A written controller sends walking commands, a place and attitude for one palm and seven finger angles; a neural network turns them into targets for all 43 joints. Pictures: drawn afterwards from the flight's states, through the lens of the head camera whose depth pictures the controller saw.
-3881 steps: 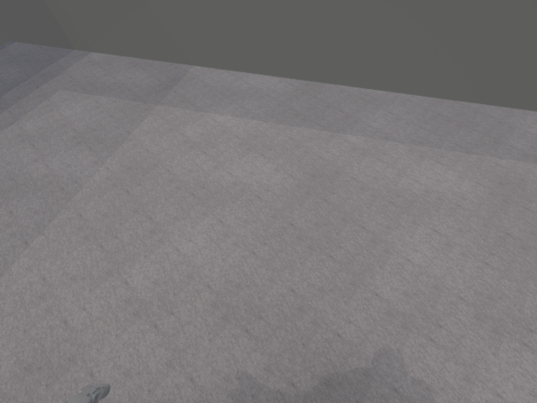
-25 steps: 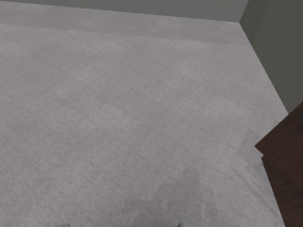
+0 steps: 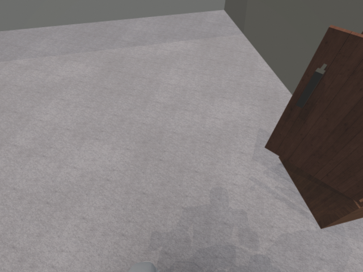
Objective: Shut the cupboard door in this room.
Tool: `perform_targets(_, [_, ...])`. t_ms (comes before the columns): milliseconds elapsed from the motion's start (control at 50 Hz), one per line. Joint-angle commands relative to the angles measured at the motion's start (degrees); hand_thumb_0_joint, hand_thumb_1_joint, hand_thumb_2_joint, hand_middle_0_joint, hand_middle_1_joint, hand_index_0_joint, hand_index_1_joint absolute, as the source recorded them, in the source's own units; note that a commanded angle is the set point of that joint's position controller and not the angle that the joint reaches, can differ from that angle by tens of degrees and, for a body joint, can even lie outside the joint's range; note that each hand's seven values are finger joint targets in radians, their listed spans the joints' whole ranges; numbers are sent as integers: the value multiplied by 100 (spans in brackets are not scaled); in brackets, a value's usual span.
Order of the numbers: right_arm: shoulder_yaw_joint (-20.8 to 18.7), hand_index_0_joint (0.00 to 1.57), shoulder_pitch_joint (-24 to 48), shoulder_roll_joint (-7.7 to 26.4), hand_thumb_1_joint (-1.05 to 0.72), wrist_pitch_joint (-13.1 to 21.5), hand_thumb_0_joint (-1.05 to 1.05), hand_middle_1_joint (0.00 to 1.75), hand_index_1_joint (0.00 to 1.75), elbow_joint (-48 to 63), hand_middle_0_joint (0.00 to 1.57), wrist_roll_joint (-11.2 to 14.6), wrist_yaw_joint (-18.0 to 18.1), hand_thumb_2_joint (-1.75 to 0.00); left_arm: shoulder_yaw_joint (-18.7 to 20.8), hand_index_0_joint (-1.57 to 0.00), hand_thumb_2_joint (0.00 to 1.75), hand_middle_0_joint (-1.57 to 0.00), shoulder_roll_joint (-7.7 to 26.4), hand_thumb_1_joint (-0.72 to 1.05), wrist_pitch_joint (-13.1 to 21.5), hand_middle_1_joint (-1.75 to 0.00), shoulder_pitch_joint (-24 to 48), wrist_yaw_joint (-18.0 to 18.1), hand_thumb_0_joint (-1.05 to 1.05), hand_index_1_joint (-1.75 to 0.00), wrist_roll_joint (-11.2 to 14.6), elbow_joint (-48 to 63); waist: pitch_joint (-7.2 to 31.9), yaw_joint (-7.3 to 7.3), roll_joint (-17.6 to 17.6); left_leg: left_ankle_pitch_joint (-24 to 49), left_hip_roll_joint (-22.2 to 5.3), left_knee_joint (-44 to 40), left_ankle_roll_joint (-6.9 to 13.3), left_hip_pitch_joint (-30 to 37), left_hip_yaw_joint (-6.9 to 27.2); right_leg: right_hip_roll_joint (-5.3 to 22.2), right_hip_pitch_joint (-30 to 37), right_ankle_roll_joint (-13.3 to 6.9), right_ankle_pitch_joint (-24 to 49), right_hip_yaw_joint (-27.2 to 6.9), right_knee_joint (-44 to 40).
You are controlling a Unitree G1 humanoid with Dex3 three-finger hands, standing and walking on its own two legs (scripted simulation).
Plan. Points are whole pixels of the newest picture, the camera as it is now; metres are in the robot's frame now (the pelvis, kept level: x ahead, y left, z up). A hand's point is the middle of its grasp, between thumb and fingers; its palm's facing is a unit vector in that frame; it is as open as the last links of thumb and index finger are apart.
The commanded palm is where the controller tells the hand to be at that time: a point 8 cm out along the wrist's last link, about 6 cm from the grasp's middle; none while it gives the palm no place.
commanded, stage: turn to face it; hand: left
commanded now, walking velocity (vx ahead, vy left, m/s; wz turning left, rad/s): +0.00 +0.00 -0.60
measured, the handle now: (311, 86) +0.68 -0.38 +0.01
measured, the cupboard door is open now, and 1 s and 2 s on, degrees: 36 36 36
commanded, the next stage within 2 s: take the last steps up to it in 1.02 s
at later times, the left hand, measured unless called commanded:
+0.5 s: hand (112, 257) +0.17 +0.19 -0.16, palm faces -0.31 -0.92 -0.24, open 7.4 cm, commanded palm none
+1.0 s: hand (131, 263) +0.16 +0.14 -0.17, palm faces -0.44 -0.87 -0.20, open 7.4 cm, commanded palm none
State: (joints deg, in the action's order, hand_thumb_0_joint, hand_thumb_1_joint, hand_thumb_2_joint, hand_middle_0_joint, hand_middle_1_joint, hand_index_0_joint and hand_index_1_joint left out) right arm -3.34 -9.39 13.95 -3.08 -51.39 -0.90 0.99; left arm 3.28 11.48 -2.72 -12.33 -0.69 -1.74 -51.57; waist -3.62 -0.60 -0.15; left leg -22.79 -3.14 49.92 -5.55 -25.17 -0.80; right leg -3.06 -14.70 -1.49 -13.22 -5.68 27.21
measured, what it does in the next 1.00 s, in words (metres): steps on the spot, turning right: left foot, then right foot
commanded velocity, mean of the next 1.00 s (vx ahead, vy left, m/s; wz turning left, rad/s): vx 0.00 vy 0.00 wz -0.45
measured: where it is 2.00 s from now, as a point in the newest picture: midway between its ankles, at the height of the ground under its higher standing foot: outside the picture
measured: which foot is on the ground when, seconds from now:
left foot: up 0.00-0.08, down 0.10-0.56, up 0.58-1.00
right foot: down 0.00-0.10, up 0.12-0.54, down 0.56-1.00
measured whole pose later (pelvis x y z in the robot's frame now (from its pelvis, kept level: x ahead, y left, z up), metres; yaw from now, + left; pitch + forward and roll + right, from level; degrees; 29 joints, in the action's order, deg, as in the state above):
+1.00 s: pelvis +0.02 +0.00 +0.00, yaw -30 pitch +1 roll -1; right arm -2.3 -10.6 12.3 -2.0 -53.5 -0.6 1.4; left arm 3.4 11.0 -2.6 -13.6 0.0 -1.6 -54.3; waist -1.8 -0.8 0.5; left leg -17.4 -1.8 36.4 -4.2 -18.3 -2.4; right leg -2.9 -13.8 -0.8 -15.5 -4.4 28.8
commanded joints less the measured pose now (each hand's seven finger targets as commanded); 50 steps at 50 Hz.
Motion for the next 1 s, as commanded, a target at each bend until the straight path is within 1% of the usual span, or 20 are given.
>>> perform_targets(0, [-99,20,-96,437,-90,209,0,30,30,489,20,75,67,-90,389,-20,90,-20,1326,90,111,-30,123,107,0,-30,25,431,580,50,1031,104,180,-1272,119,499,-5,1407,248,-849,1971,-1781,-399])
perform_targets(40, [-112,20,-547,582,-90,286,0,30,30,327,20,82,115,-90,343,-20,90,-20,1137,90,64,-30,303,108,0,-30,89,464,736,290,670,1065,20,-2674,194,1833,45,933,-533,-369,1381,-1478,101])
perform_targets(60, [-171,20,-632,1014,-90,338,0,30,30,311,20,34,126,-90,279,-20,90,-20,780,90,37,-30,139,85,0,-30,136,543,882,270,-695,1141,-1051,-3302,473,2471,1122,195,-1341,-45,-98,-892,927])
perform_targets(80, [-232,20,-786,1412,-90,332,0,30,30,406,20,-36,151,-90,243,-20,90,-20,673,90,35,-30,122,38,0,-30,142,642,867,308,-1830,1896,-2286,-3481,1077,2480,2186,-158,-1853,257,-2164,87,2334])
perform_targets(100, [-187,20,-749,1374,-90,297,0,30,30,455,20,-89,161,-90,277,-20,90,-20,861,90,13,-30,269,27,0,-30,75,649,663,351,-1260,2129,-2507,-3391,1442,1898,2087,133,-1712,266,-2189,61,3293])
perform_targets(140, [-84,20,-204,978,-90,346,0,30,30,550,20,-110,195,-90,372,-20,90,-20,883,90,-43,-30,122,-45,0,-30,12,449,434,42,-1125,2856,-1908,-3279,1301,1600,1246,255,-1805,393,-1562,120,4078])
perform_targets(200, [-41,20,-154,844,-90,352,0,30,30,566,20,-93,199,-90,330,-20,90,-20,752,90,-98,-30,124,-123,0,-30,45,397,365,25,-871,3332,-1518,-3073,1172,1829,303,363,-1851,495,-1155,371,4140])
perform_targets(360, [-156,20,-738,914,-90,321,0,30,30,236,20,-85,129,-90,230,-20,90,-20,546,90,-104,-30,664,-166,0,-30,49,566,421,314,-1122,3466,-1696,-2865,1259,2194,-308,518,-1424,482,-1114,904,2569])
perform_targets(420, [-211,20,-716,1043,-90,306,0,30,30,175,20,-94,87,-90,200,-20,90,-20,524,90,-69,-30,665,-162,0,-30,55,574,433,305,-1281,3390,-1816,-2682,1240,1994,-435,423,-931,368,-1150,1089,1908])
perform_targets(480, [-241,20,-548,1117,-90,294,0,30,30,172,20,-69,56,-90,224,-20,90,-20,635,90,-4,-30,285,-135,0,-30,59,492,583,43,-1068,3109,-1735,-2097,934,1627,-680,330,53,191,-293,1170,559])
perform_targets(500, [-245,20,-464,1076,-90,286,0,30,30,197,20,-29,37,-90,273,-20,90,-20,822,90,39,-30,-107,-108,0,-30,40,365,687,-166,-700,2634,-1524,-1482,668,1149,-903,462,819,73,409,978,-136])
perform_targets(520, [-167,20,-464,689,-90,265,0,30,30,331,20,36,3,-90,369,-20,90,-20,1432,90,126,-30,-533,-31,0,-30,-18,268,933,-379,981,931,-841,-226,287,77,-1307,1658,1760,-353,1464,-634,-788])
perform_targets(540, [-71,20,-56,463,-90,215,0,30,30,590,20,7,15,-90,434,-20,90,-20,1822,90,151,-30,-756,55,0,-30,41,152,696,-508,1876,-1558,-147,989,108,-936,-906,2570,1609,-945,3521,-1845,-772])
perform_targets(560, [-54,20,-105,593,-90,131,0,30,30,575,20,12,63,-90,412,-20,90,-20,1782,90,137,-30,-790,122,0,-30,82,148,698,-459,1346,-1359,-289,1594,159,-975,-230,2712,1327,-1211,3409,-1651,-756])
perform_targets(680, [-74,20,-484,459,-90,85,0,30,30,123,20,-31,-17,-90,233,-20,90,-20,1115,90,213,-30,313,160,0,-30,80,424,654,152,848,281,-285,1502,17,-635,-56,1515,688,-770,2272,-373,-772])
perform_targets(840, [-51,20,-27,369,-90,127,0,30,30,224,20,-1,15,-90,264,-20,90,-20,1121,90,217,-30,-129,147,0,-30,19,190,468,-79,821,-57,-36,152,61,-430,-71,1619,759,-1042,1921,-1075,-844])
perform_targets(900, [-28,20,-169,300,-90,180,0,30,30,187,20,34,46,-90,302,-20,90,-20,1163,90,187,-30,-31,164,0,-30,2,171,471,-2,898,-61,69,-779,141,179,-97,1613,548,-1023,2076,-1231,-661])
perform_targets(940, [-10,20,-539,277,-90,227,0,30,30,32,20,46,81,-90,290,-20,90,-20,1077,90,161,-30,127,173,0,-30,48,152,530,198,882,778,162,-1912,199,1076,-119,1378,117,-734,1870,-1186,-351])
perform_targets(960, [-21,20,-727,347,-90,271,0,30,30,-51,20,52,95,-90,263,-20,90,-20,940,90,141,-30,158,166,0,-30,76,132,536,266,604,1338,68,-2544,245,1755,-79,1134,-338,-481,1405,-993,-109])
perform_targets(980, [-47,20,-860,691,-90,343,0,30,30,-76,20,4,115,-90,202,-20,90,-20,659,90,112,-30,-18,156,0,-30,123,177,685,254,-496,1703,-773,-3064,486,2240,751,561,-849,-195,330,-563,497])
